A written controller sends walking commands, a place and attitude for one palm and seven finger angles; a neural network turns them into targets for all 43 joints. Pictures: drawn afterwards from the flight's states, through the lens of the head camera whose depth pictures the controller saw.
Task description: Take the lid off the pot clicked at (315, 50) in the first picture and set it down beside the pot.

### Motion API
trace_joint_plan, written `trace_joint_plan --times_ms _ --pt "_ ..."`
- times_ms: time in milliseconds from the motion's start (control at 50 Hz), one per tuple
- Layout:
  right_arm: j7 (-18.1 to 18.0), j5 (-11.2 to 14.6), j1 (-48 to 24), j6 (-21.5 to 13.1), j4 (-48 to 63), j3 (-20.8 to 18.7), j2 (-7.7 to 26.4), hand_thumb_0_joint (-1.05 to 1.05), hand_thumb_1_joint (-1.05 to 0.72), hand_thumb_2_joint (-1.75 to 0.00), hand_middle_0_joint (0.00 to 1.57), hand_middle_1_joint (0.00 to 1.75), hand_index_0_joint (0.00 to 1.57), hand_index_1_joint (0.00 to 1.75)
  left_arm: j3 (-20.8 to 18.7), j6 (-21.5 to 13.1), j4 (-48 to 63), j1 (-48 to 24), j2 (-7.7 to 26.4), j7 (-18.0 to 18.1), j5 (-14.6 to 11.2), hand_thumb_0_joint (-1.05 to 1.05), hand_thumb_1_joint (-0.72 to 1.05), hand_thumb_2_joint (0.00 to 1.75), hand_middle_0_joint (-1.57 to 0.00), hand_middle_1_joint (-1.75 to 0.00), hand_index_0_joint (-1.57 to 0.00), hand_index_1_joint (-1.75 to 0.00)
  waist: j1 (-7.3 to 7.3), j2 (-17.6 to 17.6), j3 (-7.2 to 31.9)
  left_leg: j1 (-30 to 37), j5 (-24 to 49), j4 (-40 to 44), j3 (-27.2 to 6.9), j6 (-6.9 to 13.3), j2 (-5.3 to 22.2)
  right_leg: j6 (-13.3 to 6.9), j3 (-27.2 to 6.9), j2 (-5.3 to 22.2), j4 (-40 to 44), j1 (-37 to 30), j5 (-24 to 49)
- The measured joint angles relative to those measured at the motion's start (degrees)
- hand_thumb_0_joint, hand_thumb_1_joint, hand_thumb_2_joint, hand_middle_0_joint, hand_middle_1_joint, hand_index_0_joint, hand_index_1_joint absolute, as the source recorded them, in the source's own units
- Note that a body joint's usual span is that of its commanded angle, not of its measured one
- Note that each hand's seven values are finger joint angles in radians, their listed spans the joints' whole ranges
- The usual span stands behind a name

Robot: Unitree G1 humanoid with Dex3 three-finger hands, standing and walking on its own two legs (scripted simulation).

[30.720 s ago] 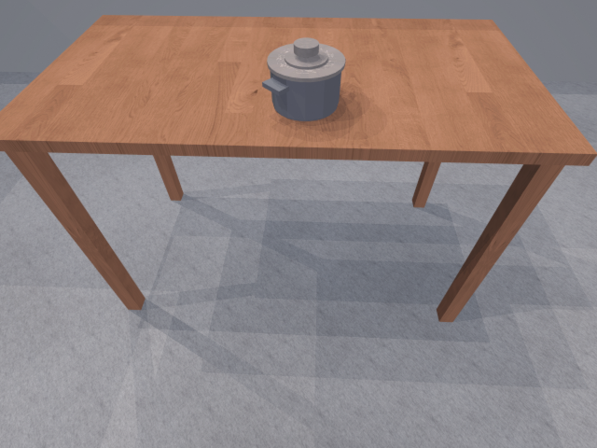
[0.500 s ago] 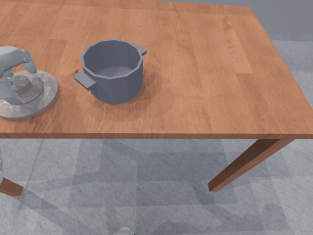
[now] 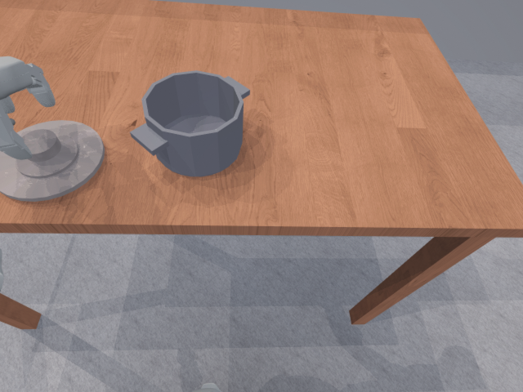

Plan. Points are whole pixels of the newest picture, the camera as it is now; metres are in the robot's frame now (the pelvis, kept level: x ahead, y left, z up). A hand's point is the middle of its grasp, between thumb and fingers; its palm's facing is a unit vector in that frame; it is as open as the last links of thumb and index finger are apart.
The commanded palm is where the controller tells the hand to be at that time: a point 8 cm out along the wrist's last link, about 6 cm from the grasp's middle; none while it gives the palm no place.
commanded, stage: raise the empty hand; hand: left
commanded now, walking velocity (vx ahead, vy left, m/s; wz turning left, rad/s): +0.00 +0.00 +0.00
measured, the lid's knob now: (40, 145) +0.47 +0.33 +0.08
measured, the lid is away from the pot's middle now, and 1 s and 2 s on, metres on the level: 0.24 0.24 0.24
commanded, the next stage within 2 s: draw the hand back to the body in 0.90 s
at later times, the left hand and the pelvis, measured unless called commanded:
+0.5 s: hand out of the picture +0.48 +0.33 +0.19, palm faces -0.33 -0.13 -0.93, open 11.1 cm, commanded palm +0.50 +0.33 +0.27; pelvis +0.01 +0.00 +0.01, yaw +0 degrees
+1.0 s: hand out of the picture +0.48 +0.32 +0.23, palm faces -0.30 -0.13 -0.94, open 11.1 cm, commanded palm +0.50 +0.32 +0.30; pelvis +0.02 -0.01 +0.01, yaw +1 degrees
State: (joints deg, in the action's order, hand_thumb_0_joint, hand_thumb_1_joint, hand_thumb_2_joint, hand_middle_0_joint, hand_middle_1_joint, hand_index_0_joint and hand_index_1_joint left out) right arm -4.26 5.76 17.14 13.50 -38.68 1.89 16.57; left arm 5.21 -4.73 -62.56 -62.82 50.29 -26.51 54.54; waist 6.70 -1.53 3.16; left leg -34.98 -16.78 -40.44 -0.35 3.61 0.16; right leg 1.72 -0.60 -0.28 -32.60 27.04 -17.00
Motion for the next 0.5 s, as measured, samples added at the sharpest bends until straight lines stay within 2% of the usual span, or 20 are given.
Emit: trace_joint_plan --times_ms 180,280,420,500 --pt "0.0 0.0 0.3 -0.3 -0.5 0.2 -0.1 0.01 -0.91 -0.90 0.20 0.30 0.20 0.30 0.3 0.6 -0.2 -2.2 0.2 -0.9 -0.1 0.00 -0.03 0.70 -0.39 -0.82 -0.38 -0.82 0.41 0.2 0.1 1.1 0.2 1.2 0.1 0.2 -0.2 0.2 -0.1 0.3 1.3 -1.1 0.3" --pt "0.3 -0.1 0.5 -0.3 -0.3 0.1 0.0 0.01 -0.91 -0.90 0.20 0.30 0.20 0.30 0.2 1.3 0.1 -3.4 0.7 -1.3 0.7 0.00 -0.03 0.70 -0.39 -0.82 -0.38 -0.82 0.64 0.1 -0.2 1.5 0.3 1.9 0.2 0.2 -0.3 -0.1 -0.2 0.3 2.2 -1.6 0.5" --pt "1.0 -0.1 0.6 0.1 -0.3 -0.1 0.1 0.01 -0.91 -0.90 0.20 0.30 0.20 0.30 0.4 2.4 -0.1 -5.3 1.0 -2.1 0.2 0.00 -0.03 0.70 -0.39 -0.82 -0.38 -0.82 0.56 -0.1 -0.1 2.5 0.5 3.0 0.4 0.3 -0.5 0.0 -0.4 0.6 3.4 -2.5 0.8" --pt "1.4 -0.1 0.3 0.3 0.1 -0.1 0.1 0.01 -0.91 -0.90 0.20 0.30 0.20 0.30 0.4 3.1 0.3 -5.7 1.3 -2.5 0.8 0.00 -0.03 0.70 -0.39 -0.82 -0.38 -0.82 0.59 -0.2 -0.2 3.0 0.7 3.7 0.4 0.2 -0.6 0.0 -0.4 0.6 3.9 -3.0 0.9"
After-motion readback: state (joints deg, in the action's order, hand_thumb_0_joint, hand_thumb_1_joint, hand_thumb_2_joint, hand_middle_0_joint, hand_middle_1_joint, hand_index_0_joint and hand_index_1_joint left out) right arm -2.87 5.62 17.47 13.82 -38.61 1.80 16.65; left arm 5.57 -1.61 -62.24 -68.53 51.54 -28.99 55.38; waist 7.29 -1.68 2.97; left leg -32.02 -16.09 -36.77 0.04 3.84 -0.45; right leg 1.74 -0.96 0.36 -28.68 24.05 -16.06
